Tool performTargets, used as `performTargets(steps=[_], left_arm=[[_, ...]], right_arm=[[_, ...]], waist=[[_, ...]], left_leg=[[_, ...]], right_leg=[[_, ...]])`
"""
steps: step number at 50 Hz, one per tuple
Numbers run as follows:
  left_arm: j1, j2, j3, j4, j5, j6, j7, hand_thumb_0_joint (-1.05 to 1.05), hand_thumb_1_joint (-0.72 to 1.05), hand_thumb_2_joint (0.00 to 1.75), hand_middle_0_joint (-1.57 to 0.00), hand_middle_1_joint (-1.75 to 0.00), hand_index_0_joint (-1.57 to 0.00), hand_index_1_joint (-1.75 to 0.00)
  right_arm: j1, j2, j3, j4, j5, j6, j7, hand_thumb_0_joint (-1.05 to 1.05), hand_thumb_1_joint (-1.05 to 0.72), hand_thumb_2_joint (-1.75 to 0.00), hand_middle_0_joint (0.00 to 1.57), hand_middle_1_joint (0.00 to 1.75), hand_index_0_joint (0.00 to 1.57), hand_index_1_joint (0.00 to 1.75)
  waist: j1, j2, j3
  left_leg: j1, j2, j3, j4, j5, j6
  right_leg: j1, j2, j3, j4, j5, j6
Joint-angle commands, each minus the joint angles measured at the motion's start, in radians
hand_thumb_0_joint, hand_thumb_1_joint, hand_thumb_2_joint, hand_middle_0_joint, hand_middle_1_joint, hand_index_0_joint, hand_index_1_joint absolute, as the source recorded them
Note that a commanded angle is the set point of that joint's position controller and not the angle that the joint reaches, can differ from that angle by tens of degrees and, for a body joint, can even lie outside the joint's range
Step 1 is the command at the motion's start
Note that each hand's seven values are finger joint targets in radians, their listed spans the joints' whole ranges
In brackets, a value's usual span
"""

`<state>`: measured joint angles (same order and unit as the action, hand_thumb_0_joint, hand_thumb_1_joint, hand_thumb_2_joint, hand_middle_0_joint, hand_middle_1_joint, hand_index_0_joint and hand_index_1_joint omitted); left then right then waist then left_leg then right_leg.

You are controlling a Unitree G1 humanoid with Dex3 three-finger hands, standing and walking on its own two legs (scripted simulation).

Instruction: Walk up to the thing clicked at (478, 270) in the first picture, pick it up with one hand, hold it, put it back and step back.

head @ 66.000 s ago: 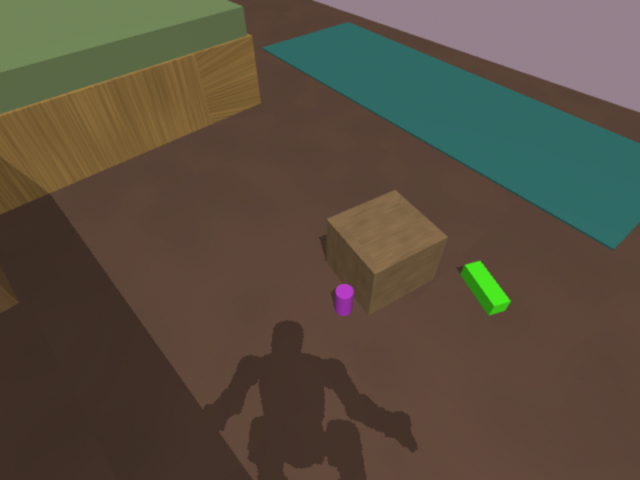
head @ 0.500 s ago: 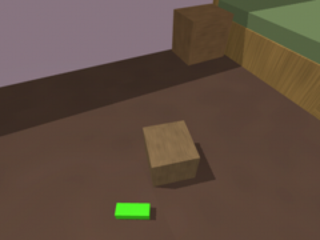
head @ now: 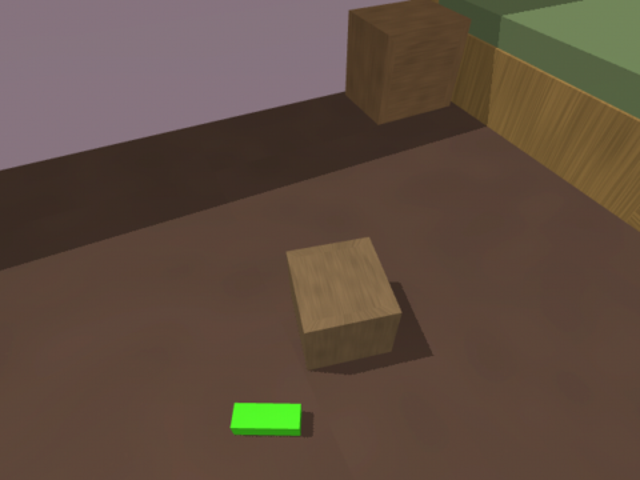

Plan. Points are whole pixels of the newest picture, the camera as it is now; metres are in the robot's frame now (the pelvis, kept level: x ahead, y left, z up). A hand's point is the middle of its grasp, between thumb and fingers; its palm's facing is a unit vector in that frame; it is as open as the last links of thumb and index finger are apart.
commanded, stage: stand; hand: left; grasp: from above
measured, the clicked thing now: (267, 419) +0.44 +0.20 -0.75
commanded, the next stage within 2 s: step back in 0.16 s
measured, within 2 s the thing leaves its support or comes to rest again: neither
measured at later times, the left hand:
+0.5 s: hand out of the picture +0.09 +0.30 -0.18, palm faces -0.01 -0.92 -0.39, open 7.4 cm
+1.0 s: hand out of the picture -0.07 +0.26 -0.16, palm faces -0.10 -0.92 -0.39, open 7.4 cm
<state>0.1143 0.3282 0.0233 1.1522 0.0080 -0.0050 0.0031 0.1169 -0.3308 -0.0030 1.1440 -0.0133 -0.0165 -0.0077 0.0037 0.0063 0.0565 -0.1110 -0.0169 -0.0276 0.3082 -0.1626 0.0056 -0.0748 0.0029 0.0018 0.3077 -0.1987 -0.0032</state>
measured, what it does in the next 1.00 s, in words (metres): walks backwards: right foot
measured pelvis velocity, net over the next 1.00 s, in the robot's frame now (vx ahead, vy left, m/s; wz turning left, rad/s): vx -0.17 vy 0.00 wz -0.10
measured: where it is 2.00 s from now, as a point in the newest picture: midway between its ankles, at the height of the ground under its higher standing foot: outside the picture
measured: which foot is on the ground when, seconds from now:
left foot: down 0.00-0.92, up 0.94-1.00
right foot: down 0.00-0.48, up 0.50-0.86, down 0.88-1.00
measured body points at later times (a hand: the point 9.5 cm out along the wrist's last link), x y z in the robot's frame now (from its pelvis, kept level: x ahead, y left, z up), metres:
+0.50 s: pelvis -0.04 +0.03 -0.03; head +0.01 +0.04 +0.41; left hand +0.09 +0.35 -0.15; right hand +0.05 -0.30 -0.14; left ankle -0.02 +0.12 -0.75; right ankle -0.02 -0.11 -0.74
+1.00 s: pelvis -0.17 +0.00 -0.02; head -0.11 -0.01 +0.43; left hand -0.06 +0.31 -0.13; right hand -0.10 -0.32 -0.15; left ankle -0.09 +0.13 -0.69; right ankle -0.18 -0.11 -0.74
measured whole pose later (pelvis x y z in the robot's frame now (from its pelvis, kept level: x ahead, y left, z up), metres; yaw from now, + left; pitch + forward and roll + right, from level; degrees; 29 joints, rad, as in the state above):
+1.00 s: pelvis -0.17 +0.00 -0.02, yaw -6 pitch -3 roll +1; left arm 0.20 0.35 0.07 0.87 0.03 0.05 -0.01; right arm 0.14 -0.39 -0.06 0.90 0.00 0.07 -0.01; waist 0.01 0.02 0.17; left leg -0.51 -0.09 -0.11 1.00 -0.45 0.00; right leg -0.26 0.02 0.06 0.68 -0.37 -0.02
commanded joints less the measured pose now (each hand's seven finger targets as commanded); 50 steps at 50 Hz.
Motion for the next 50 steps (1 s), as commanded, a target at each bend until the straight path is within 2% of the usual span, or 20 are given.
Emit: performTargets(steps=[1,7,8,11,16,20,21,22,23,24,26,30,36,41,44,45,46,47,48,50], left_arm=[[-0.028,0.204,0.033,-0.055,0.003,-0.025,0.015,0.00,0.90,0.90,-0.20,-0.30,-0.20,-0.30],[-0.031,0.209,0.032,-0.058,0.002,-0.027,0.015,0.00,0.90,0.90,-0.20,-0.30,-0.20,-0.30],[-0.037,0.290,0.069,-0.092,-0.013,-0.019,0.022,0.00,0.90,0.90,-0.20,-0.30,-0.20,-0.30],[-0.008,0.276,0.075,-0.143,-0.017,-0.013,0.029,0.00,0.90,0.90,-0.20,-0.30,-0.20,-0.30],[-0.038,0.309,0.085,-0.227,-0.009,0.005,0.030,0.00,0.90,0.90,-0.20,-0.30,-0.20,-0.30],[-0.122,0.329,0.089,-0.300,0.013,0.020,0.031,0.00,0.90,0.90,-0.20,-0.30,-0.20,-0.30],[-0.152,0.325,0.088,-0.315,0.015,0.023,0.029,0.00,0.90,0.90,-0.20,-0.30,-0.20,-0.30],[-0.139,0.307,0.085,-0.321,0.012,0.027,0.027,0.00,0.90,0.90,-0.20,-0.30,-0.20,-0.30],[-0.118,0.266,0.076,-0.329,0.002,0.034,0.026,0.00,0.90,0.90,-0.20,-0.30,-0.20,-0.30],[-0.087,0.221,0.068,-0.330,-0.002,0.041,0.033,0.00,0.90,0.90,-0.20,-0.30,-0.20,-0.30],[-0.040,0.238,0.072,-0.314,0.005,0.048,0.047,0.00,0.90,0.90,-0.20,-0.30,-0.20,-0.30],[0.045,0.262,0.085,-0.301,0.004,0.050,0.034,0.00,0.90,0.90,-0.20,-0.30,-0.20,-0.30],[0.020,0.245,0.097,-0.362,0.008,0.042,0.021,0.00,0.90,0.90,-0.20,-0.30,-0.20,-0.30],[0.116,0.233,0.108,-0.332,0.011,0.038,0.011,0.00,0.90,0.90,-0.20,-0.30,-0.20,-0.30],[0.255,0.230,0.117,-0.284,0.025,0.027,0.007,0.00,0.90,0.90,-0.20,-0.30,-0.20,-0.30],[0.222,0.327,0.143,-0.312,0.034,0.027,0.006,0.00,0.90,0.90,-0.20,-0.30,-0.20,-0.30],[0.109,0.434,0.161,-0.364,0.038,0.029,0.006,0.00,0.90,0.90,-0.20,-0.30,-0.20,-0.30],[0.022,0.404,0.157,-0.413,0.037,0.018,0.013,0.00,0.90,0.90,-0.20,-0.30,-0.20,-0.30],[-0.037,0.336,0.138,-0.424,0.021,0.012,0.019,0.00,0.90,0.90,-0.20,-0.30,-0.20,-0.30],[-0.076,0.290,0.128,-0.426,0.028,0.009,0.026,0.00,0.90,0.90,-0.20,-0.30,-0.20,-0.30]], right_arm=[[-0.037,-0.209,-0.032,-0.059,0.001,-0.022,-0.012,0.00,-0.90,-0.90,0.20,0.30,0.20,0.30],[-0.033,-0.216,-0.031,-0.060,0.001,-0.019,-0.011,0.00,-0.90,-0.90,0.20,0.30,0.20,0.30],[-0.071,-0.261,-0.056,-0.078,0.004,0.001,-0.007,0.00,-0.90,-0.90,0.20,0.30,0.20,0.30],[-0.035,-0.246,-0.064,-0.115,0.017,0.016,-0.004,0.00,-0.90,-0.90,0.20,0.30,0.20,0.30],[-0.033,-0.237,-0.077,-0.173,0.015,0.039,-0.001,0.00,-0.90,-0.90,0.20,0.30,0.20,0.30],[0.068,-0.233,-0.094,-0.191,0.006,0.052,0.011,0.00,-0.90,-0.90,0.20,0.30,0.20,0.30],[0.104,-0.236,-0.100,-0.191,0.003,0.051,0.015,0.00,-0.90,-0.90,0.20,0.30,0.20,0.30],[0.111,-0.246,-0.105,-0.196,0.004,0.044,0.016,0.00,-0.90,-0.90,0.20,0.30,0.20,0.30],[0.096,-0.292,-0.114,-0.217,-0.007,0.036,0.016,0.00,-0.90,-0.90,0.20,0.30,0.20,0.30],[0.076,-0.351,-0.127,-0.226,-0.012,0.026,0.015,0.00,-0.90,-0.90,0.20,0.30,0.20,0.30],[0.045,-0.367,-0.131,-0.261,-0.014,0.019,0.003,0.00,-0.90,-0.90,0.20,0.30,0.20,0.30],[-0.027,-0.291,-0.116,-0.310,-0.016,0.016,-0.019,0.00,-0.90,-0.90,0.20,0.30,0.20,0.30],[0.082,-0.297,-0.122,-0.323,-0.013,0.013,-0.024,0.00,-0.90,-0.90,0.20,0.30,0.20,0.30],[0.026,-0.316,-0.118,-0.353,-0.020,0.028,-0.015,0.00,-0.90,-0.90,0.20,0.30,0.20,0.30],[-0.012,-0.307,-0.110,-0.356,-0.004,0.046,-0.008,0.00,-0.90,-0.90,0.20,0.30,0.20,0.30],[-0.046,-0.258,-0.105,-0.373,0.011,0.047,-0.003,0.00,-0.90,-0.90,0.20,0.30,0.20,0.30],[-0.060,-0.251,-0.110,-0.368,0.009,0.051,-0.018,0.00,-0.90,-0.90,0.20,0.30,0.20,0.30],[-0.021,-0.280,-0.117,-0.350,0.007,0.058,-0.020,0.00,-0.90,-0.90,0.20,0.30,0.20,0.30],[0.034,-0.277,-0.113,-0.323,0.012,0.057,-0.018,0.00,-0.90,-0.90,0.20,0.30,0.20,0.30],[0.086,-0.247,-0.098,-0.300,0.024,0.044,-0.022,0.00,-0.90,-0.90,0.20,0.30,0.20,0.30]], waist=[[-0.001,-0.006,-0.084],[-0.006,-0.006,-0.071],[-0.011,-0.026,0.028],[-0.015,-0.017,-0.114],[-0.006,-0.071,-0.149],[-0.046,-0.176,-0.114],[-0.068,-0.173,-0.102],[-0.062,-0.099,-0.094],[-0.058,0.066,-0.065],[-0.041,0.208,-0.061],[-0.039,0.147,-0.110],[0.013,0.109,-0.096],[-0.053,0.116,-0.127],[-0.023,0.165,-0.150],[0.040,0.143,-0.172],[0.058,-0.123,-0.100],[0.068,-0.330,-0.021],[0.023,-0.255,0.021],[-0.023,-0.117,0.040],[-0.051,-0.139,0.030]], left_leg=[[0.036,0.138,-0.105,-0.027,0.182,0.021],[0.028,0.138,-0.101,-0.022,0.150,0.023],[-0.055,0.115,-0.103,0.072,0.280,0.031],[-0.023,0.106,-0.071,0.176,0.357,0.048],[-0.073,0.029,-0.023,0.368,0.200,0.037],[-0.056,-0.015,-0.025,0.513,-0.170,0.052],[-0.037,0.005,-0.040,0.480,-0.136,0.064],[-0.061,0.044,-0.063,0.363,0.057,0.078],[-0.111,0.177,-0.226,0.155,0.301,0.128],[-0.061,0.321,-0.412,0.048,0.494,0.203],[-0.062,0.386,-0.464,0.069,0.536,0.280],[-0.056,0.260,-0.256,0.109,0.362,0.221],[0.092,0.284,-0.237,0.143,0.362,0.259],[-0.045,0.272,-0.210,0.144,0.199,0.215],[-0.224,0.214,-0.157,0.217,0.022,0.120],[-0.402,0.026,-0.080,0.398,-0.237,0.032],[-0.379,-0.095,-0.041,0.717,-0.435,-0.010],[-0.353,-0.064,-0.167,0.878,-0.426,-0.018],[-0.355,-0.097,-0.190,0.914,-0.371,-0.012],[-0.365,-0.123,-0.146,0.913,-0.296,-0.014]], right_leg=[[-0.003,-0.129,0.090,-0.038,0.159,-0.018],[-0.007,-0.131,0.098,-0.050,0.153,-0.017],[-0.079,-0.116,0.107,0.036,0.342,-0.025],[-0.029,-0.129,0.102,0.111,0.432,-0.067],[-0.108,-0.229,0.206,0.139,0.447,-0.174],[-0.284,-0.316,0.251,0.151,0.317,-0.237],[-0.326,-0.294,0.223,0.192,0.255,-0.212],[-0.296,-0.216,0.165,0.284,0.185,-0.168],[-0.301,-0.055,0.077,0.475,0.031,-0.079],[-0.384,0.105,0.056,0.647,-0.378,-0.041],[-0.394,0.117,0.207,0.876,-0.481,-0.031],[-0.404,0.098,0.202,0.964,-0.315,-0.009],[-0.418,0.068,0.158,0.747,-0.345,0.036],[-0.226,0.024,0.052,0.438,-0.285,0.014],[-0.010,0.006,0.035,0.143,-0.070,-0.039],[-0.079,-0.184,0.383,0.060,-0.137,-0.145],[-0.316,-0.400,0.635,-0.077,-0.215,-0.306],[-0.377,-0.433,0.629,-0.070,-0.103,-0.323],[-0.362,-0.324,0.438,0.016,0.078,-0.266],[-0.295,-0.223,0.263,0.084,0.236,-0.192]])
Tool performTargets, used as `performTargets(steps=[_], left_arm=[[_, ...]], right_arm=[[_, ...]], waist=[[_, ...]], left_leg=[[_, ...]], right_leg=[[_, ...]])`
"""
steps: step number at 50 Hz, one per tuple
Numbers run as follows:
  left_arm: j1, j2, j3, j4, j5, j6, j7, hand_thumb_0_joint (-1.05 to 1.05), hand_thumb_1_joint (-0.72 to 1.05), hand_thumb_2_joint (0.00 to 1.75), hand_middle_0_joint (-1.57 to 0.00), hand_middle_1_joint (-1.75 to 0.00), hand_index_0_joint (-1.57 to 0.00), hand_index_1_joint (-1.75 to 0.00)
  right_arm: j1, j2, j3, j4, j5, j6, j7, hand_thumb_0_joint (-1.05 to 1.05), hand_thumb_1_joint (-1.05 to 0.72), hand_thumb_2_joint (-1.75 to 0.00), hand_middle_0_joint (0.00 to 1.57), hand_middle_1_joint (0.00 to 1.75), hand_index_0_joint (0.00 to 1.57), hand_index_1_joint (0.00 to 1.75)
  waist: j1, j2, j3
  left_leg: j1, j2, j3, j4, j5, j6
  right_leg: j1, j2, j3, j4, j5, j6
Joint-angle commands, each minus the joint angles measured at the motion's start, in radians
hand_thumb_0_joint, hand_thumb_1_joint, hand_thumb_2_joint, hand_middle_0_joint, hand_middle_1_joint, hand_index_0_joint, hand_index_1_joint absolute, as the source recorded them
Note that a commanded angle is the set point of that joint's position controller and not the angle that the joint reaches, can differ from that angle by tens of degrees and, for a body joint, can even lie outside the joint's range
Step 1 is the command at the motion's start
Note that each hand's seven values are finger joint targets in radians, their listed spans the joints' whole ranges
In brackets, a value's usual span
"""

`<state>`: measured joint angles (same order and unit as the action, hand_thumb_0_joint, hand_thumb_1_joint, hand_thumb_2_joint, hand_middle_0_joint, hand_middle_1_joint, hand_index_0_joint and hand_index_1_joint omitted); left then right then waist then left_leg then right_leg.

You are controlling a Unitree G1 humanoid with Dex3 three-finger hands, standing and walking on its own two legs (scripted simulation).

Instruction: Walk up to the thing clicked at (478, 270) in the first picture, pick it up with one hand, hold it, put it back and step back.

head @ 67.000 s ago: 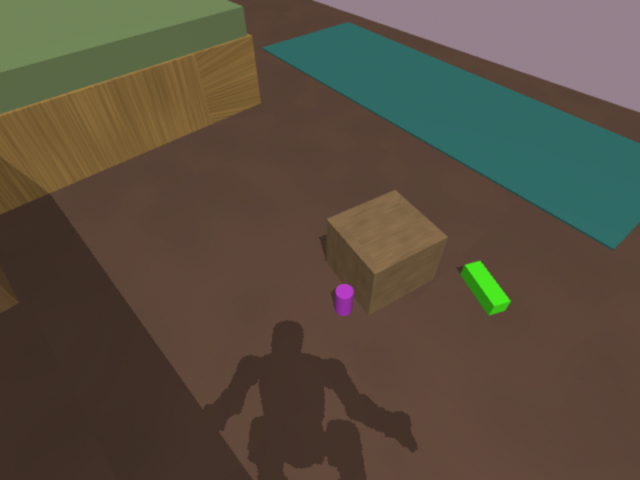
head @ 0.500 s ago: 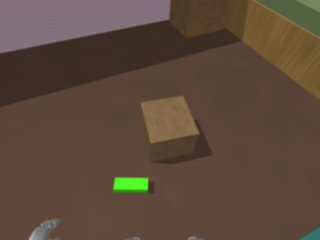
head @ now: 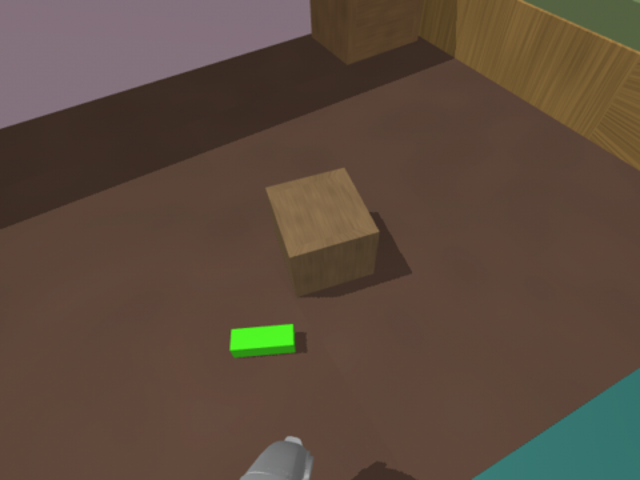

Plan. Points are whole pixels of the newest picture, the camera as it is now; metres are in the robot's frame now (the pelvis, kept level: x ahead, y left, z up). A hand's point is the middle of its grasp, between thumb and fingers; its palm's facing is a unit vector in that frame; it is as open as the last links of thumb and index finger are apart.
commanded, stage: step back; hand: left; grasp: from above
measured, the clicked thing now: (263, 340) +0.58 +0.26 -0.73
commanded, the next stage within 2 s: none
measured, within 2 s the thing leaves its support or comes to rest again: neither
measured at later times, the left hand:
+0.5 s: hand out of the picture -0.05 +0.27 -0.14, palm faces +0.04 -0.92 -0.38, open 7.4 cm
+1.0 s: hand out of the picture -0.22 +0.26 -0.14, palm faces +0.10 -0.90 -0.42, open 7.4 cm
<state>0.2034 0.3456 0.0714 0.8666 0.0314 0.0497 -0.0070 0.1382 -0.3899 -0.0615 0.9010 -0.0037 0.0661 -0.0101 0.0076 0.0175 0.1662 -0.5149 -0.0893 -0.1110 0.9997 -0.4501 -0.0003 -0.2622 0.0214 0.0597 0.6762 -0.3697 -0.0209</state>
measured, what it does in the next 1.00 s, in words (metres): walks backwards: left foot, then right foot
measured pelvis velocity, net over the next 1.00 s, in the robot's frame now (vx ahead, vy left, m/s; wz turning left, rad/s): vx -0.32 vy -0.03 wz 0.13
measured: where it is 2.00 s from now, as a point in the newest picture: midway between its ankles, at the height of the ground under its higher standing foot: outside the picture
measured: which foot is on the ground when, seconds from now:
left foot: up 0.00-0.22, down 0.24-0.62, up 0.64-0.94, down 0.96-1.00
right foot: down 0.00-0.26, up 0.28-0.58, down 0.60-0.98, up 1.00-1.00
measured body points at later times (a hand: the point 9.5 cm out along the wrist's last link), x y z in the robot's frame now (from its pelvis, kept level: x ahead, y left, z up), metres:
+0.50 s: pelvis -0.15 -0.01 +0.01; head -0.09 +0.01 +0.45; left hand -0.06 +0.32 -0.12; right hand +0.00 -0.31 -0.09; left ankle -0.09 +0.11 -0.72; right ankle -0.18 -0.15 -0.66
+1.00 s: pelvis -0.32 -0.03 -0.01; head -0.26 -0.02 +0.43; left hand -0.23 +0.30 -0.12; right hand -0.22 -0.34 -0.13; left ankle -0.34 +0.09 -0.73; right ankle -0.21 -0.14 -0.72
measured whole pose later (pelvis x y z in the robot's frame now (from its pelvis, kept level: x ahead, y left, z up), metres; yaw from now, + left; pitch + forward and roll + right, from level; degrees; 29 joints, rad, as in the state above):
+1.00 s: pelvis -0.32 -0.03 -0.01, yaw +7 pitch -2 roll +2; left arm 0.10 0.40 0.06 0.78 0.02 0.06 0.02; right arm 0.20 -0.38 -0.06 0.89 -0.03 0.06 0.00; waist 0.00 -0.03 0.19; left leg -0.25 -0.06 -0.02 0.63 -0.41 0.01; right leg -0.48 -0.06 0.01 0.77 -0.33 0.00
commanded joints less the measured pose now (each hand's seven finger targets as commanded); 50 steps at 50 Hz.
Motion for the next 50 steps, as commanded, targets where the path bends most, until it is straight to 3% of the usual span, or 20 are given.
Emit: performTargets(steps=[1,8,11,12,13,14,17,24,28,29,30,31,32,35,43,46,47,48,49,50], left_arm=[[-0.151,0.265,0.080,-0.149,0.006,-0.046,0.035,0.00,0.90,0.90,-0.20,-0.30,-0.20,-0.30],[-0.017,0.261,0.067,-0.148,-0.002,-0.026,0.042,0.00,0.90,0.90,-0.20,-0.30,-0.20,-0.30],[-0.044,0.251,0.048,-0.172,-0.020,-0.012,0.031,0.00,0.90,0.90,-0.20,-0.30,-0.20,-0.30],[-0.023,0.215,0.040,-0.178,-0.023,-0.010,0.028,0.00,0.90,0.90,-0.20,-0.30,-0.20,-0.30],[-0.093,0.228,0.052,-0.185,-0.029,-0.012,0.038,0.00,0.90,0.90,-0.20,-0.30,-0.20,-0.30],[-0.133,0.245,0.064,-0.180,-0.011,-0.010,0.049,0.00,0.90,0.90,-0.20,-0.30,-0.20,-0.30],[-0.034,0.229,0.062,-0.127,-0.031,-0.009,0.041,0.00,0.90,0.90,-0.20,-0.30,-0.20,-0.30],[-0.016,0.210,0.060,-0.126,-0.015,-0.022,0.027,0.00,0.90,0.90,-0.20,-0.30,-0.20,-0.30],[0.098,0.202,0.063,-0.056,-0.007,-0.038,0.022,0.00,0.90,0.90,-0.20,-0.30,-0.20,-0.30],[0.124,0.212,0.066,-0.041,0.003,-0.041,0.023,0.00,0.90,0.90,-0.20,-0.30,-0.20,-0.30],[0.124,0.267,0.082,-0.052,0.017,-0.047,0.022,0.00,0.90,0.90,-0.20,-0.30,-0.20,-0.30],[0.077,0.387,0.109,-0.077,0.009,-0.043,0.018,0.00,0.90,0.90,-0.20,-0.30,-0.20,-0.30],[0.004,0.430,0.113,-0.118,0.019,-0.047,0.021,0.00,0.90,0.90,-0.20,-0.30,-0.20,-0.30],[-0.171,0.288,0.080,-0.151,0.011,-0.049,0.036,0.00,0.90,0.90,-0.20,-0.30,-0.20,-0.30],[-0.026,0.285,0.071,-0.139,0.009,-0.027,0.047,0.00,0.90,0.90,-0.20,-0.30,-0.20,-0.30],[-0.077,0.289,0.059,-0.156,-0.013,-0.014,0.040,0.00,0.90,0.90,-0.20,-0.30,-0.20,-0.30],[-0.050,0.263,0.044,-0.159,-0.012,-0.010,0.040,0.00,0.90,0.90,-0.20,-0.30,-0.20,-0.30],[-0.044,0.229,0.035,-0.159,-0.015,-0.012,0.037,0.00,0.90,0.90,-0.20,-0.30,-0.20,-0.30],[-0.110,0.238,0.048,-0.178,-0.021,-0.015,0.050,0.00,0.90,0.90,-0.20,-0.30,-0.20,-0.30],[-0.139,0.249,0.057,-0.162,-0.004,-0.013,0.057,0.00,0.90,0.90,-0.20,-0.30,-0.20,-0.30]], right_arm=[[0.082,-0.194,-0.034,-0.055,0.011,-0.043,-0.021,0.00,-0.90,-0.90,0.20,0.30,0.20,0.30],[0.064,-0.171,-0.027,-0.094,-0.007,-0.054,-0.018,0.00,-0.90,-0.90,0.20,0.30,0.20,0.30],[0.127,-0.194,-0.048,-0.068,-0.022,-0.067,-0.014,0.00,-0.90,-0.90,0.20,0.30,0.20,0.30],[0.115,-0.265,-0.065,-0.080,-0.038,-0.069,-0.011,0.00,-0.90,-0.90,0.20,0.30,0.20,0.30],[0.054,-0.358,-0.081,-0.099,-0.024,-0.062,0.001,0.00,-0.90,-0.90,0.20,0.30,0.20,0.30],[0.067,-0.353,-0.086,-0.101,-0.033,-0.066,-0.001,0.00,-0.90,-0.90,0.20,0.30,0.20,0.30],[-0.028,-0.255,-0.053,-0.116,-0.027,-0.068,-0.016,0.00,-0.90,-0.90,0.20,0.30,0.20,0.30],[0.036,-0.247,-0.061,-0.137,-0.026,-0.058,-0.016,0.00,-0.90,-0.90,0.20,0.30,0.20,0.30],[-0.022,-0.265,-0.062,-0.158,-0.017,-0.035,-0.009,0.00,-0.90,-0.90,0.20,0.30,0.20,0.30],[-0.029,-0.251,-0.057,-0.157,-0.010,-0.030,-0.007,0.00,-0.90,-0.90,0.20,0.30,0.20,0.30],[-0.027,-0.209,-0.044,-0.164,-0.003,-0.026,-0.004,0.00,-0.90,-0.90,0.20,0.30,0.20,0.30],[-0.075,-0.165,-0.040,-0.187,0.005,-0.030,-0.013,0.00,-0.90,-0.90,0.20,0.30,0.20,0.30],[-0.077,-0.207,-0.057,-0.177,-0.007,-0.022,-0.023,0.00,-0.90,-0.90,0.20,0.30,0.20,0.30],[0.057,-0.201,-0.050,-0.106,0.011,-0.026,-0.019,0.00,-0.90,-0.90,0.20,0.30,0.20,0.30],[0.055,-0.182,-0.039,-0.111,-0.017,-0.036,-0.017,0.00,-0.90,-0.90,0.20,0.30,0.20,0.30],[0.178,-0.179,-0.047,-0.053,-0.017,-0.040,-0.011,0.00,-0.90,-0.90,0.20,0.30,0.20,0.30],[0.156,-0.214,-0.059,-0.063,-0.028,-0.041,-0.010,0.00,-0.90,-0.90,0.20,0.30,0.20,0.30],[0.137,-0.281,-0.074,-0.076,-0.044,-0.042,-0.006,0.00,-0.90,-0.90,0.20,0.30,0.20,0.30],[0.063,-0.361,-0.084,-0.105,-0.039,-0.038,0.004,0.00,-0.90,-0.90,0.20,0.30,0.20,0.30],[0.035,-0.362,-0.087,-0.108,-0.042,-0.043,0.004,0.00,-0.90,-0.90,0.20,0.30,0.20,0.30]], waist=[[-0.040,-0.156,-0.108],[0.034,-0.230,-0.224],[-0.009,-0.136,-0.252],[-0.001,0.050,-0.254],[-0.039,0.242,-0.226],[-0.071,0.194,-0.198],[0.016,0.096,-0.168],[-0.039,0.161,-0.212],[0.013,0.173,-0.263],[0.026,0.165,-0.259],[0.024,0.021,-0.220],[0.059,-0.274,-0.176],[0.061,-0.285,-0.118],[-0.051,-0.112,-0.105],[0.050,-0.215,-0.199],[-0.019,-0.195,-0.260],[-0.012,-0.123,-0.246],[-0.009,0.075,-0.233],[-0.031,0.192,-0.207],[-0.049,0.184,-0.194]], left_leg=[[0.045,-0.050,-0.047,0.229,-0.009,-0.013],[0.098,0.055,0.063,-0.326,-0.042,-0.001],[0.335,0.104,0.032,-0.610,0.331,0.030],[0.422,0.287,-0.203,-0.620,0.454,0.095],[0.314,0.447,-0.361,-0.651,0.602,0.253],[0.250,0.489,-0.416,-0.652,0.628,0.313],[0.290,0.358,-0.164,-0.586,0.660,0.234],[0.443,0.351,-0.138,-0.523,0.625,0.265],[0.326,0.295,-0.086,-0.453,0.499,0.181],[0.219,0.272,-0.078,-0.437,0.395,0.130],[0.055,0.179,-0.066,-0.344,0.204,0.075],[-0.025,-0.022,0.021,-0.098,-0.092,0.013],[0.027,0.008,-0.065,0.133,-0.163,-0.009],[0.051,-0.041,-0.080,0.261,-0.008,-0.007],[0.093,0.038,0.061,-0.218,-0.078,-0.015],[0.290,0.046,0.122,-0.537,0.144,0.020],[0.347,0.113,0.003,-0.589,0.191,0.055],[0.396,0.319,-0.269,-0.625,0.310,0.140],[0.274,0.466,-0.369,-0.660,0.478,0.271],[0.198,0.506,-0.394,-0.665,0.534,0.330]], right_leg=[[-0.057,-0.225,0.172,-0.259,0.458,-0.173],[0.242,-0.263,0.193,-0.127,0.647,-0.185],[0.071,-0.192,0.137,-0.032,0.483,-0.087],[-0.104,-0.092,0.074,0.073,0.220,-0.034],[-0.148,0.061,-0.026,0.255,-0.215,0.003],[-0.150,0.065,0.097,0.433,-0.299,0.006],[-0.218,0.084,0.129,0.584,-0.169,-0.004],[-0.183,0.031,0.041,0.261,-0.163,0.051],[0.065,0.014,-0.059,-0.200,0.066,0.013],[0.136,0.005,-0.047,-0.243,0.130,-0.010],[0.166,-0.100,0.160,-0.279,0.055,-0.046],[0.010,-0.340,0.453,-0.381,0.062,-0.196],[-0.181,-0.468,0.589,-0.425,0.084,-0.304],[-0.141,-0.267,0.187,-0.274,0.345,-0.179],[0.161,-0.290,0.185,-0.174,0.497,-0.185],[0.090,-0.253,0.149,-0.106,0.397,-0.123],[-0.023,-0.205,0.123,-0.053,0.301,-0.070],[-0.191,-0.089,0.033,0.109,0.084,-0.015],[-0.214,0.034,-0.047,0.315,-0.269,0.013],[-0.178,0.038,0.054,0.475,-0.304,0.014]])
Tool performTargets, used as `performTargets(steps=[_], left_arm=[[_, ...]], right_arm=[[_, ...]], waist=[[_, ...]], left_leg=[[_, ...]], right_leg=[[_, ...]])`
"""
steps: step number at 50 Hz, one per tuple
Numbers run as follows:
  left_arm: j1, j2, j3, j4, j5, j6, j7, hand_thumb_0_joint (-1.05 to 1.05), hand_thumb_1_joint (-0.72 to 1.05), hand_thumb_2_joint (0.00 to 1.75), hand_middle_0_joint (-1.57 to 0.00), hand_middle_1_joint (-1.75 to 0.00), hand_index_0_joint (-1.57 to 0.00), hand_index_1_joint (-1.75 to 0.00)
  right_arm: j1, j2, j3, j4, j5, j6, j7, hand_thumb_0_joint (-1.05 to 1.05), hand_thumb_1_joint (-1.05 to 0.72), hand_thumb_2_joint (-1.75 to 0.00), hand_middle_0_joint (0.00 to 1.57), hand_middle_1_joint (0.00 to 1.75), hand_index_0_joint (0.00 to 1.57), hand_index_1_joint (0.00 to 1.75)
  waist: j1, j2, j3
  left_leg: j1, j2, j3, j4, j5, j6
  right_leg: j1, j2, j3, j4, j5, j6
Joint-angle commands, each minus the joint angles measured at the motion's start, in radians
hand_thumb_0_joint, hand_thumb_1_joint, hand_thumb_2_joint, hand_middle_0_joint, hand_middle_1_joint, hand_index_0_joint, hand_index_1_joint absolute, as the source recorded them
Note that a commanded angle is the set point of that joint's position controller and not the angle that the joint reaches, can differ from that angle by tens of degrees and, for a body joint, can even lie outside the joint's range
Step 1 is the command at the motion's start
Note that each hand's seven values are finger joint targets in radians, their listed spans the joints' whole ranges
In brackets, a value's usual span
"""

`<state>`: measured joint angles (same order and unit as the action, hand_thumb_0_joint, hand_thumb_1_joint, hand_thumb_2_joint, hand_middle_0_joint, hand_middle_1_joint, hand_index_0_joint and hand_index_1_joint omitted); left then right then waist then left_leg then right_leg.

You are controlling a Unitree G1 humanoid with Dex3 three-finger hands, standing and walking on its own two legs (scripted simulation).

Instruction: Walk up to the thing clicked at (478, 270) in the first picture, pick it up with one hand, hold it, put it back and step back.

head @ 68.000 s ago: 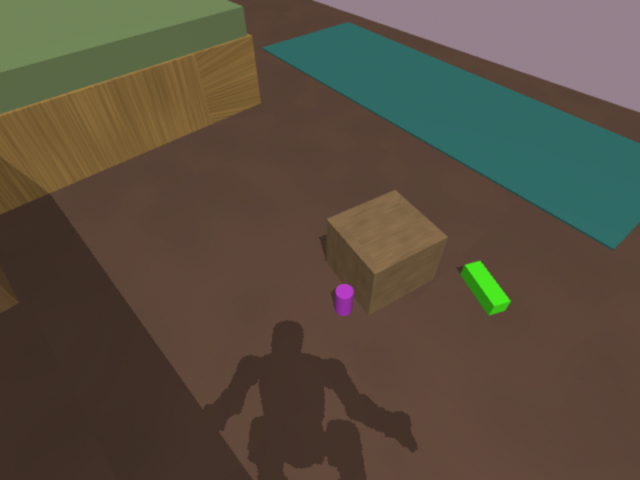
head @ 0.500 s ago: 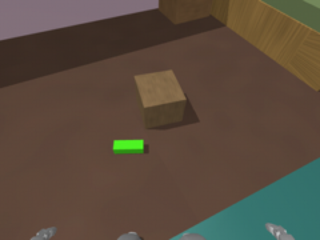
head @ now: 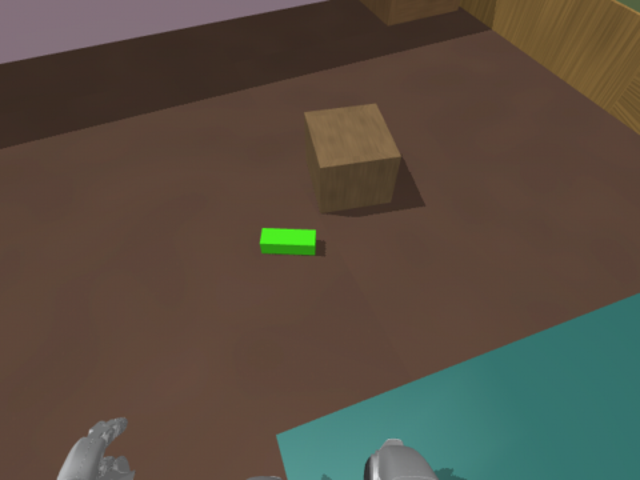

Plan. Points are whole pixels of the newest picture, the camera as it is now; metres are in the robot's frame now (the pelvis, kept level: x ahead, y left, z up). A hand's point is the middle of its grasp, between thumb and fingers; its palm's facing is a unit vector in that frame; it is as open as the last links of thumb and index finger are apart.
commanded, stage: step back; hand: left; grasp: from above
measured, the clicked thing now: (288, 241) +0.94 +0.17 -0.72
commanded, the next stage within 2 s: stand in 1.42 s
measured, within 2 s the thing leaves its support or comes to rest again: neither
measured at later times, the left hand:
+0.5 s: hand out of the picture -0.11 +0.28 -0.13, palm faces -0.01 -0.90 -0.43, open 7.4 cm
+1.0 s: hand out of the picture -0.13 +0.26 -0.13, palm faces +0.02 -0.94 -0.35, open 7.4 cm
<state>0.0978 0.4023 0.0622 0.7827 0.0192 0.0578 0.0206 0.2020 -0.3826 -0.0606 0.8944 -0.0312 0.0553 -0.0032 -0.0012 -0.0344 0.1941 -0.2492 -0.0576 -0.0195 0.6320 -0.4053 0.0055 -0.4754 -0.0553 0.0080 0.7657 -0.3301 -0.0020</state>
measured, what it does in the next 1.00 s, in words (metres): walks backwards: right foot, then left foot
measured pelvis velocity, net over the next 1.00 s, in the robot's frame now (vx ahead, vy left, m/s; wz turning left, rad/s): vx -0.18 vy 0.01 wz -0.01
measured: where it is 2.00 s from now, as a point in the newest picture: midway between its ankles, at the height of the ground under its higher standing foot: outside the picture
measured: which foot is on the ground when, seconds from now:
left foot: down 0.00-0.28, up 0.30-0.54, down 0.56-1.00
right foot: up 0.00-0.24, down 0.26-1.00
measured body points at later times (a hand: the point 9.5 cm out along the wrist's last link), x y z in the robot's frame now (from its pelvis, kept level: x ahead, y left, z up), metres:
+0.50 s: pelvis -0.17 +0.00 +0.01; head -0.14 -0.01 +0.46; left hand -0.10 +0.33 -0.10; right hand -0.08 -0.32 -0.11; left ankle -0.16 +0.14 -0.68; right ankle -0.13 -0.12 -0.71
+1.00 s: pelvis -0.18 +0.01 +0.02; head -0.17 +0.00 +0.47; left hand -0.13 +0.31 -0.10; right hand -0.11 -0.31 -0.11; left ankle -0.17 +0.13 -0.70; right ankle -0.15 -0.11 -0.71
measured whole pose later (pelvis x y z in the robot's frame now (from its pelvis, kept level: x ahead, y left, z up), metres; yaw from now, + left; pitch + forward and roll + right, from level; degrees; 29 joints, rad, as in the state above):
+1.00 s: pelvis -0.18 +0.01 +0.02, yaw +0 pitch -2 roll +0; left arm 0.23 0.34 0.06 0.99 0.04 -0.02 -0.02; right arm 0.21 -0.38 -0.06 1.00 -0.03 -0.01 0.01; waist 0.04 0.02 0.04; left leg -0.30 -0.01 -0.04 0.70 -0.47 0.01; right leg -0.28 0.00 -0.01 0.56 -0.25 -0.03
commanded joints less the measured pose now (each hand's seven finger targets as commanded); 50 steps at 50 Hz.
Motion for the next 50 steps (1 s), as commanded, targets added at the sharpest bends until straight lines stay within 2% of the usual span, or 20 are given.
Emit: performTargets(steps=[1,4,9,12,13,14,15,16,18,19,23,26,27,29,30,33,39,42,43,50], left_arm=[[-0.027,0.192,0.071,-0.054,0.002,-0.017,0.029,0.00,0.90,0.90,-0.20,-0.30,-0.20,-0.30],[0.101,0.188,0.071,0.000,-0.015,-0.014,0.015,0.00,0.90,0.90,-0.20,-0.30,-0.20,-0.30],[0.066,0.162,0.055,0.000,0.003,-0.039,0.008,0.00,0.90,0.90,-0.20,-0.30,-0.20,-0.30],[0.185,0.141,0.049,0.068,0.010,-0.056,0.005,0.00,0.90,0.90,-0.20,-0.30,-0.20,-0.30],[0.190,0.180,0.059,0.079,0.020,-0.065,0.007,0.00,0.90,0.90,-0.20,-0.30,-0.20,-0.30],[0.186,0.275,0.087,0.068,0.036,-0.072,0.005,0.00,0.90,0.90,-0.20,-0.30,-0.20,-0.30],[0.104,0.387,0.109,0.039,0.036,-0.069,0.008,0.00,0.90,0.90,-0.20,-0.30,-0.20,-0.30],[0.054,0.361,0.106,0.016,0.028,-0.077,0.013,0.00,0.90,0.90,-0.20,-0.30,-0.20,-0.30],[-0.026,0.258,0.078,0.009,0.024,-0.083,0.017,0.00,0.90,0.90,-0.20,-0.30,-0.20,-0.30],[-0.033,0.228,0.081,0.015,0.029,-0.082,0.015,0.00,0.90,0.90,-0.20,-0.30,-0.20,-0.30],[0.077,0.247,0.086,0.045,0.048,-0.082,-0.002,0.00,0.90,0.90,-0.20,-0.30,-0.20,-0.30],[0.062,0.255,0.074,0.053,0.030,-0.065,-0.015,0.00,0.90,0.90,-0.20,-0.30,-0.20,-0.30],[0.108,0.196,0.049,0.053,0.032,-0.058,-0.018,0.00,0.90,0.90,-0.20,-0.30,-0.20,-0.30],[0.087,0.155,0.038,0.054,0.012,-0.059,-0.019,0.00,0.90,0.90,-0.20,-0.30,-0.20,-0.30],[0.028,0.222,0.057,0.065,0.014,-0.061,-0.022,0.00,0.90,0.90,-0.20,-0.30,-0.20,-0.30],[0.084,0.189,0.053,0.106,0.002,-0.069,-0.044,0.00,0.90,0.90,-0.20,-0.30,-0.20,-0.30],[0.132,0.167,0.060,0.159,0.017,-0.083,-0.038,0.00,0.90,0.90,-0.20,-0.30,-0.20,-0.30],[0.164,0.257,0.072,0.160,0.025,-0.105,-0.030,0.00,0.90,0.90,-0.20,-0.30,-0.20,-0.30],[0.122,0.276,0.079,0.141,0.024,-0.115,-0.024,0.00,0.90,0.90,-0.20,-0.30,-0.20,-0.30],[0.011,0.211,0.044,0.118,0.012,-0.106,-0.025,0.00,0.90,0.90,-0.20,-0.30,-0.20,-0.30]], right_arm=[[-0.061,-0.318,-0.071,-0.099,-0.016,-0.036,-0.009,0.00,-0.90,-0.90,0.20,0.30,0.20,0.30],[-0.150,-0.252,-0.046,-0.122,-0.015,-0.032,-0.017,0.00,-0.90,-0.90,0.20,0.30,0.20,0.30],[-0.056,-0.245,-0.053,-0.116,-0.010,-0.017,-0.015,0.00,-0.90,-0.90,0.20,0.30,0.20,0.30],[-0.098,-0.264,-0.053,-0.117,0.010,0.000,-0.008,0.00,-0.90,-0.90,0.20,0.30,0.20,0.30],[-0.090,-0.235,-0.043,-0.114,0.011,0.003,-0.007,0.00,-0.90,-0.90,0.20,0.30,0.20,0.30],[-0.113,-0.176,-0.029,-0.138,0.019,-0.001,-0.004,0.00,-0.90,-0.90,0.20,0.30,0.20,0.30],[-0.155,-0.188,-0.039,-0.143,0.010,0.006,-0.022,0.00,-0.90,-0.90,0.20,0.30,0.20,0.30],[-0.147,-0.232,-0.058,-0.133,0.014,0.011,-0.023,0.00,-0.90,-0.90,0.20,0.30,0.20,0.30],[-0.062,-0.218,-0.049,-0.077,0.029,-0.003,-0.017,0.00,-0.90,-0.90,0.20,0.30,0.20,0.30],[-0.034,-0.202,-0.045,-0.066,0.027,-0.012,-0.015,0.00,-0.90,-0.90,0.20,0.30,0.20,0.30],[-0.067,-0.190,-0.040,-0.067,0.003,-0.036,0.003,0.00,-0.90,-0.90,0.20,0.30,0.20,0.30],[0.018,-0.169,-0.045,-0.011,0.002,-0.068,0.006,0.00,-0.90,-0.90,0.20,0.30,0.20,0.30],[0.039,-0.185,-0.060,0.011,-0.009,-0.078,0.002,0.00,-0.90,-0.90,0.20,0.30,0.20,0.30],[-0.021,-0.323,-0.077,-0.024,-0.027,-0.091,-0.005,0.00,-0.90,-0.90,0.20,0.30,0.20,0.30],[-0.046,-0.322,-0.072,-0.022,-0.013,-0.097,-0.002,0.00,-0.90,-0.90,0.20,0.30,0.20,0.30],[-0.091,-0.255,-0.048,-0.013,-0.015,-0.110,-0.003,0.00,-0.90,-0.90,0.20,0.30,0.20,0.30],[-0.073,-0.206,-0.039,-0.012,-0.008,-0.069,0.008,0.00,-0.90,-0.90,0.20,0.30,0.20,0.30],[-0.062,-0.165,-0.029,-0.005,0.002,-0.066,0.005,0.00,-0.90,-0.90,0.20,0.30,0.20,0.30],[-0.033,-0.177,-0.033,0.009,0.001,-0.074,0.003,0.00,-0.90,-0.90,0.20,0.30,0.20,0.30],[0.059,-0.141,-0.036,0.076,-0.002,-0.099,0.004,0.00,-0.90,-0.90,0.20,0.30,0.20,0.30]], waist=[[-0.020,0.136,-0.218],[0.055,0.182,-0.192],[-0.012,0.213,-0.234],[0.037,0.211,-0.305],[0.039,0.137,-0.303],[0.052,-0.112,-0.249],[0.087,-0.263,-0.192],[0.052,-0.150,-0.128],[-0.013,0.000,-0.143],[-0.013,-0.019,-0.151],[0.067,-0.142,-0.149],[0.014,-0.135,-0.173],[0.014,-0.018,-0.193],[0.005,0.185,-0.130],[-0.019,0.104,-0.064],[0.020,0.178,-0.108],[0.035,0.154,-0.095],[0.049,-0.093,-0.088],[0.040,-0.082,-0.079],[-0.015,-0.110,-0.182]], left_leg=[[-0.090,0.400,-0.362,-0.261,0.556,0.283],[-0.057,0.283,-0.178,-0.203,0.481,0.214],[0.132,0.307,-0.208,-0.127,0.550,0.238],[0.096,0.281,-0.167,-0.056,0.423,0.174],[-0.032,0.234,-0.141,0.000,0.284,0.125],[-0.300,0.070,-0.086,0.165,0.011,0.041],[-0.248,0.000,-0.119,0.411,-0.207,-0.001],[-0.200,0.023,-0.240,0.554,-0.187,-0.008],[-0.215,-0.024,-0.199,0.588,-0.057,-0.006],[-0.175,-0.023,-0.167,0.549,-0.035,-0.012],[-0.207,0.017,-0.062,0.174,-0.124,-0.020],[0.062,0.024,0.026,-0.253,-0.018,0.011],[0.205,0.045,-0.058,-0.310,0.022,0.022],[0.109,0.418,-0.610,-0.469,-0.513,0.178],[-0.078,0.412,-0.577,-0.483,-0.533,0.213],[-0.087,0.267,-0.292,-0.418,-0.297,0.125],[-0.230,0.199,-0.183,-0.284,-0.343,0.081],[-0.275,0.032,-0.083,0.111,-0.202,0.007],[-0.257,0.048,-0.083,0.188,-0.117,-0.001],[0.048,0.053,0.028,-0.153,0.058,0.010]], right_leg=[[0.050,0.148,0.168,0.475,-0.296,-0.016],[0.029,0.139,0.129,0.478,-0.170,-0.012],[0.075,0.083,0.030,0.052,-0.199,0.018],[0.269,0.097,-0.030,-0.350,0.037,-0.013],[0.366,0.070,0.059,-0.384,0.069,-0.034],[0.394,-0.141,0.428,-0.407,0.027,-0.118],[0.105,-0.371,0.669,-0.502,-0.023,-0.302],[-0.012,-0.380,0.653,-0.515,-0.044,-0.309],[0.077,-0.209,0.350,-0.373,0.096,-0.219],[0.061,-0.178,0.289,-0.373,-0.016,-0.197],[0.231,-0.149,0.311,-0.424,-0.423,-0.164],[0.150,-0.139,0.232,-0.354,-0.325,-0.137],[0.062,-0.079,0.163,-0.218,-0.263,-0.101],[-0.192,0.047,0.011,0.065,-0.207,0.000],[-0.083,0.005,0.107,0.100,-0.178,0.000],[0.087,0.019,0.041,0.042,-0.047,-0.009],[0.364,0.096,-0.014,-0.299,-0.021,-0.026],[0.268,-0.180,0.492,-0.562,-0.570,-0.151],[0.251,-0.257,0.560,-0.570,-0.502,-0.197],[0.159,-0.123,0.207,-0.395,-0.047,-0.126]])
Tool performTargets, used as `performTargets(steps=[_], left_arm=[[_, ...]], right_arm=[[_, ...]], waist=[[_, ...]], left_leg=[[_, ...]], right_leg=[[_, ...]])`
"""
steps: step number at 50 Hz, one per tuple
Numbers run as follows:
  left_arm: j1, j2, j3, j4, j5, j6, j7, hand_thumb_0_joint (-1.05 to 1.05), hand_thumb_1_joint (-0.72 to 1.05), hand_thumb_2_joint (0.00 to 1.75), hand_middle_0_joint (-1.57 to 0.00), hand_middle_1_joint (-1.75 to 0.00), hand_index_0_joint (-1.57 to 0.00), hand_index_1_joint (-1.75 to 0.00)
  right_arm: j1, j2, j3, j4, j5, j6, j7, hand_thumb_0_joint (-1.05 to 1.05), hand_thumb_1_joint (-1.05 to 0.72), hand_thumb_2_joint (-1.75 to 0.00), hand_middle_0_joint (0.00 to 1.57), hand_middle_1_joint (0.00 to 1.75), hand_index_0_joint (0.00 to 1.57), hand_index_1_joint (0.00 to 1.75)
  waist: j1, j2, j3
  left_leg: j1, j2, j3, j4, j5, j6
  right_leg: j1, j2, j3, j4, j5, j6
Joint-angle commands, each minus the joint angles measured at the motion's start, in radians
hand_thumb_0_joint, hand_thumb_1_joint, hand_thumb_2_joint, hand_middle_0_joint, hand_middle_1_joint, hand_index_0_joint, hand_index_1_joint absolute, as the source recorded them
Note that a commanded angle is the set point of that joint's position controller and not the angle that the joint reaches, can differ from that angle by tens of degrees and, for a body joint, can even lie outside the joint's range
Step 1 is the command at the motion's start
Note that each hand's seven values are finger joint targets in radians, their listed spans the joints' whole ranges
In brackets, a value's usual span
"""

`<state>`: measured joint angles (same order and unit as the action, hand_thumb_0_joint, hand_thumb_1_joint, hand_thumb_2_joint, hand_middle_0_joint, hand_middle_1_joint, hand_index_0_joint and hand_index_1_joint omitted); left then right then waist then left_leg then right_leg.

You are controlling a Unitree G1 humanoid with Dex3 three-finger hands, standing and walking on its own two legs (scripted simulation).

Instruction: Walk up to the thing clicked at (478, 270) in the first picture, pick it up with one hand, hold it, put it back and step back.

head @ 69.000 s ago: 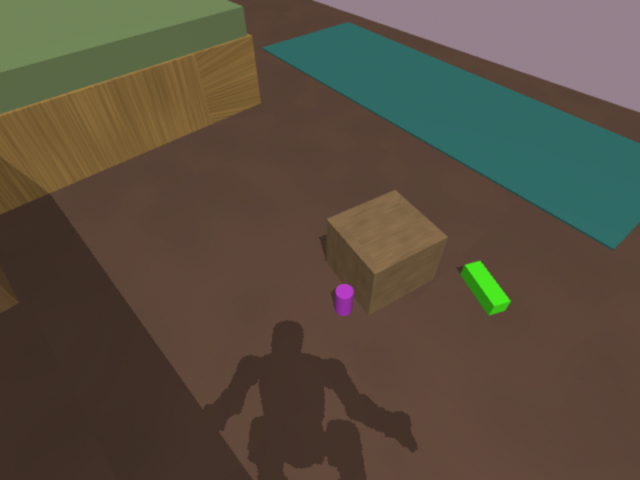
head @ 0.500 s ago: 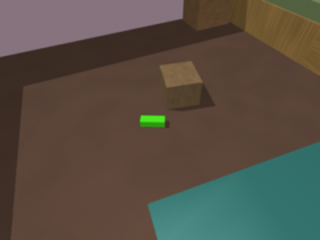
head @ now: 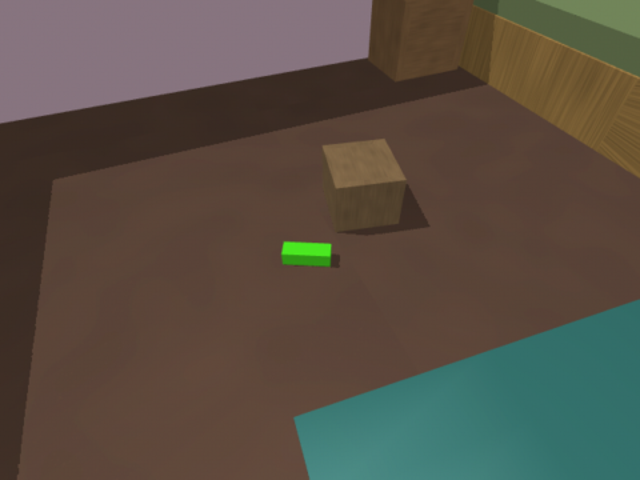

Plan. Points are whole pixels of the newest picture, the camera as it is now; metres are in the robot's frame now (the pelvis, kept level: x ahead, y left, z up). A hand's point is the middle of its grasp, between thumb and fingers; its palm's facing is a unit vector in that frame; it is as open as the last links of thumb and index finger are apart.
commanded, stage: step back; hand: left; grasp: from above
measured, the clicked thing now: (307, 254) +1.11 +0.17 -0.74
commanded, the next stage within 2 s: stand in 0.42 s
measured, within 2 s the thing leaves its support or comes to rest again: neither
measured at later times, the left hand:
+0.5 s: hand (150, 472) +0.17 +0.28 -0.15, palm faces +0.00 -0.94 -0.33, open 7.4 cm
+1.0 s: hand out of the picture +0.08 +0.29 -0.16, palm faces -0.02 -0.95 -0.31, open 7.4 cm
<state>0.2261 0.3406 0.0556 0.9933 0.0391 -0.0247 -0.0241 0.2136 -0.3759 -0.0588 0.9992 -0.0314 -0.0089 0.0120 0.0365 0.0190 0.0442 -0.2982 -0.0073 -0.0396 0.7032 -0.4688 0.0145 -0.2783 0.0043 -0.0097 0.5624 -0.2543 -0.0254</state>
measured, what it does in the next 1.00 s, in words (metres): stands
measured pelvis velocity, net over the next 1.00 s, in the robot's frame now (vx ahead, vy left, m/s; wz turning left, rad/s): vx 0.02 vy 0.04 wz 0.00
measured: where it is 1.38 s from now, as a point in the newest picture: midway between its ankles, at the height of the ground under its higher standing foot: outside the picture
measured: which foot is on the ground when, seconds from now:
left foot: down 0.00-1.00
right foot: down 0.00-1.00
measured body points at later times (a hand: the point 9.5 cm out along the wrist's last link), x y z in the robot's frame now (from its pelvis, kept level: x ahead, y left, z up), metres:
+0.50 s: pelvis +0.05 +0.02 +0.00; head +0.07 +0.04 +0.45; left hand +0.17 +0.32 -0.13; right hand +0.16 -0.27 -0.12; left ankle +0.03 +0.13 -0.74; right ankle +0.03 -0.12 -0.73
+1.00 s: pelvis +0.02 +0.04 +0.01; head +0.04 +0.06 +0.46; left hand +0.08 +0.34 -0.13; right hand +0.11 -0.26 -0.11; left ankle +0.03 +0.13 -0.74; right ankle +0.03 -0.12 -0.73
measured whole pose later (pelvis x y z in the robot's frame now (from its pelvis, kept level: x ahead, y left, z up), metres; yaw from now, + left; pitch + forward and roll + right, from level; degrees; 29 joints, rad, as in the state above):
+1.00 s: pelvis +0.02 +0.04 +0.01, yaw +0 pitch -2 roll -2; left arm 0.11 0.35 0.00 1.16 0.01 0.00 -0.01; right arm 0.10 -0.33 -0.01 1.13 -0.01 -0.02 0.01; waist 0.01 0.00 0.06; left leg -0.10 -0.01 -0.01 0.28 -0.15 0.04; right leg -0.13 -0.03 0.00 0.32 -0.16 0.05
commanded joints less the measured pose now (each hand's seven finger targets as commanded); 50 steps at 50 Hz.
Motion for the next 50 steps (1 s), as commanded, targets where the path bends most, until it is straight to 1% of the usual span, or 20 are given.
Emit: performTargets(steps=[1,2,3,4,5,6,8,10,12,14,20,21,25,32,33,38,41,44,46,50], left_arm=[[-0.097,0.244,0.035,-0.089,-0.011,-0.019,0.018,0.00,0.90,0.90,-0.20,-0.30,-0.20,-0.30],[-0.087,0.212,0.020,-0.089,-0.016,-0.018,0.017,0.00,0.90,0.90,-0.20,-0.30,-0.20,-0.30],[-0.083,0.169,0.009,-0.093,-0.028,-0.015,0.016,0.00,0.90,0.90,-0.20,-0.30,-0.20,-0.30],[-0.066,0.172,0.011,-0.079,-0.034,-0.007,0.016,0.00,0.90,0.90,-0.20,-0.30,-0.20,-0.30],[-0.069,0.215,0.023,-0.056,-0.027,-0.009,0.018,0.00,0.90,0.90,-0.20,-0.30,-0.20,-0.30],[-0.078,0.208,0.022,-0.053,-0.025,-0.015,0.017,0.00,0.90,0.90,-0.20,-0.30,-0.20,-0.30],[-0.101,0.220,0.024,-0.040,-0.022,-0.028,0.020,0.00,0.90,0.90,-0.20,-0.30,-0.20,-0.30],[-0.097,0.239,0.026,-0.031,-0.032,-0.035,0.027,0.00,0.90,0.90,-0.20,-0.30,-0.20,-0.30],[-0.107,0.242,0.024,-0.029,-0.034,-0.034,0.034,0.00,0.90,0.90,-0.20,-0.30,-0.20,-0.30],[-0.122,0.238,0.024,-0.027,-0.034,-0.031,0.039,0.00,0.90,0.90,-0.20,-0.30,-0.20,-0.30],[-0.168,0.226,0.017,-0.026,-0.031,-0.022,0.044,0.00,0.90,0.90,-0.20,-0.30,-0.20,-0.30],[-0.177,0.195,-0.002,0.003,-0.043,-0.013,0.042,0.00,0.90,0.90,-0.20,-0.30,-0.20,-0.30],[-0.180,0.198,-0.006,0.020,-0.041,-0.007,0.044,0.00,0.90,0.90,-0.20,-0.30,-0.20,-0.30],[-0.222,0.201,-0.009,0.052,-0.034,0.000,0.037,0.00,0.90,0.90,-0.20,-0.30,-0.20,-0.30],[-0.219,0.199,-0.010,0.057,-0.036,0.000,0.035,0.00,0.90,0.90,-0.20,-0.30,-0.20,-0.30],[-0.227,0.202,-0.013,0.073,-0.028,-0.001,0.032,0.00,0.90,0.90,-0.20,-0.30,-0.20,-0.30],[-0.208,0.200,-0.014,0.088,-0.028,-0.001,0.028,0.00,0.90,0.90,-0.20,-0.30,-0.20,-0.30],[-0.186,0.199,-0.017,0.098,-0.028,-0.003,0.026,0.00,0.90,0.90,-0.20,-0.30,-0.20,-0.30],[-0.186,0.201,-0.017,0.099,-0.027,-0.006,0.027,0.00,0.90,0.90,-0.20,-0.30,-0.20,-0.30],[-0.168,0.207,-0.018,0.106,-0.027,-0.005,0.026,0.00,0.90,0.90,-0.20,-0.30,-0.20,-0.30]], right_arm=[[0.033,-0.155,-0.041,-0.027,-0.006,-0.040,-0.017,0.00,-0.90,-0.90,0.20,0.30,0.20,0.30],[0.026,-0.186,-0.051,-0.031,-0.013,-0.045,-0.021,0.00,-0.90,-0.90,0.20,0.30,0.20,0.30],[0.012,-0.222,-0.054,-0.035,-0.021,-0.050,-0.027,0.00,-0.90,-0.90,0.20,0.30,0.20,0.30],[-0.076,-0.253,-0.050,-0.058,-0.013,-0.055,-0.027,0.00,-0.90,-0.90,0.20,0.30,0.20,0.30],[-0.111,-0.263,-0.049,-0.056,-0.005,-0.050,-0.021,0.00,-0.90,-0.90,0.20,0.30,0.20,0.30],[-0.131,-0.248,-0.042,-0.050,-0.004,-0.041,-0.016,0.00,-0.90,-0.90,0.20,0.30,0.20,0.30],[-0.120,-0.204,-0.026,-0.037,-0.001,-0.038,-0.015,0.00,-0.90,-0.90,0.20,0.30,0.20,0.30],[-0.103,-0.190,-0.017,-0.025,0.007,-0.043,-0.019,0.00,-0.90,-0.90,0.20,0.30,0.20,0.30],[-0.091,-0.189,-0.019,-0.016,0.013,-0.041,-0.023,0.00,-0.90,-0.90,0.20,0.30,0.20,0.30],[-0.080,-0.187,-0.021,-0.007,0.019,-0.038,-0.026,0.00,-0.90,-0.90,0.20,0.30,0.20,0.30],[-0.112,-0.183,-0.023,0.000,0.018,-0.029,-0.031,0.00,-0.90,-0.90,0.20,0.30,0.20,0.30],[-0.132,-0.195,-0.007,0.002,0.024,-0.032,-0.031,0.00,-0.90,-0.90,0.20,0.30,0.20,0.30],[-0.136,-0.195,-0.001,0.019,0.028,-0.035,-0.031,0.00,-0.90,-0.90,0.20,0.30,0.20,0.30],[-0.190,-0.183,0.010,0.030,0.027,-0.030,-0.026,0.00,-0.90,-0.90,0.20,0.30,0.20,0.30],[-0.198,-0.185,0.011,0.033,0.028,-0.032,-0.025,0.00,-0.90,-0.90,0.20,0.30,0.20,0.30],[-0.189,-0.184,0.010,0.050,0.025,-0.034,-0.023,0.00,-0.90,-0.90,0.20,0.30,0.20,0.30],[-0.194,-0.191,0.007,0.056,0.023,-0.036,-0.020,0.00,-0.90,-0.90,0.20,0.30,0.20,0.30],[-0.183,-0.194,0.005,0.065,0.022,-0.038,-0.018,0.00,-0.90,-0.90,0.20,0.30,0.20,0.30],[-0.184,-0.191,0.005,0.065,0.023,-0.037,-0.017,0.00,-0.90,-0.90,0.20,0.30,0.20,0.30],[-0.162,-0.192,0.007,0.073,0.021,-0.034,-0.016,0.00,-0.90,-0.90,0.20,0.30,0.20,0.30]], waist=[[-0.055,-0.121,-0.042],[-0.056,-0.037,-0.059],[-0.045,0.075,-0.064],[-0.013,0.091,-0.025],[-0.017,0.062,-0.017],[-0.007,0.059,-0.011],[-0.015,0.080,-0.033],[-0.021,0.064,-0.072],[-0.026,0.034,-0.113],[-0.032,0.007,-0.148],[-0.034,-0.003,-0.137],[-0.037,-0.006,-0.110],[-0.039,0.009,-0.148],[-0.034,0.021,-0.112],[-0.026,0.022,-0.113],[-0.036,0.022,-0.086],[-0.031,0.029,-0.073],[-0.030,0.030,-0.060],[-0.028,0.023,-0.080],[-0.034,0.023,-0.040]], left_leg=[[0.169,0.017,0.011,-0.301,0.206,0.005],[0.226,0.096,-0.110,-0.333,0.204,0.026],[0.222,0.235,-0.305,-0.443,0.127,0.065],[0.147,0.308,-0.364,-0.468,0.001,0.117],[0.025,0.295,-0.301,-0.430,-0.043,0.142],[0.011,0.237,-0.210,-0.393,-0.015,0.112],[0.024,0.157,-0.110,-0.342,0.206,0.042],[0.060,0.120,-0.060,-0.277,0.425,0.022],[0.128,0.116,-0.040,-0.231,0.588,0.022],[0.163,0.123,-0.033,-0.211,0.660,0.029],[0.150,0.127,-0.031,-0.219,0.641,0.037],[0.158,0.151,-0.077,-0.270,0.741,0.038],[0.258,0.156,-0.064,-0.276,0.889,0.024],[0.222,0.149,-0.060,-0.388,0.646,0.009],[0.212,0.146,-0.063,-0.407,0.565,0.010],[0.194,0.148,-0.069,-0.456,0.480,0.003],[0.177,0.149,-0.087,-0.494,0.351,0.006],[0.187,0.148,-0.093,-0.510,0.314,-0.001],[0.202,0.145,-0.089,-0.492,0.366,0.007],[0.146,0.141,-0.106,-0.528,0.195,0.007]], right_leg=[[-0.068,-0.155,0.184,-0.130,-0.016,-0.072],[-0.126,-0.116,0.141,-0.052,0.046,-0.041],[-0.174,-0.041,0.082,0.059,-0.018,-0.003],[-0.160,-0.009,0.036,0.052,-0.133,0.013],[-0.023,-0.045,0.052,0.045,-0.163,0.013],[0.035,-0.030,0.040,-0.061,-0.133,0.001],[0.106,-0.054,0.085,-0.104,0.082,-0.015],[0.150,-0.090,0.111,-0.083,0.271,-0.023],[0.156,-0.101,0.108,-0.076,0.367,-0.028],[0.169,-0.102,0.100,-0.063,0.406,-0.032],[0.164,-0.099,0.094,-0.045,0.386,-0.030],[0.168,-0.100,0.096,-0.081,0.422,-0.011],[0.204,-0.096,0.077,-0.120,0.468,0.003],[0.236,-0.101,0.078,-0.208,0.309,0.013],[0.237,-0.106,0.084,-0.230,0.261,0.018],[0.222,-0.110,0.084,-0.256,0.205,0.017],[0.213,-0.110,0.081,-0.260,0.160,0.019],[0.183,-0.114,0.083,-0.273,0.143,0.018],[0.187,-0.117,0.084,-0.275,0.151,0.017],[0.172,-0.114,0.083,-0.272,0.105,0.015]])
